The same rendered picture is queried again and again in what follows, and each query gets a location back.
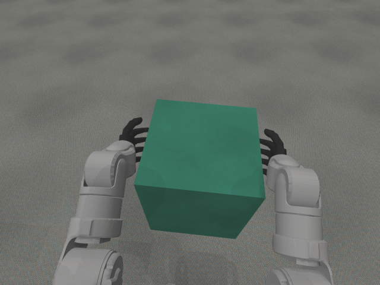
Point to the left robot hand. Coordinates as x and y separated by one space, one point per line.
129 133

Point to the carton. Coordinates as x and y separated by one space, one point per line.
200 171

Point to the left robot forearm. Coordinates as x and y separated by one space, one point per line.
102 188

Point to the right robot forearm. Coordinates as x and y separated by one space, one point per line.
298 227

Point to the left robot upper arm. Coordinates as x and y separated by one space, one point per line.
89 266

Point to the right robot upper arm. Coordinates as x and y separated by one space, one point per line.
295 276

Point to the right robot hand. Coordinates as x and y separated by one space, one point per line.
277 147

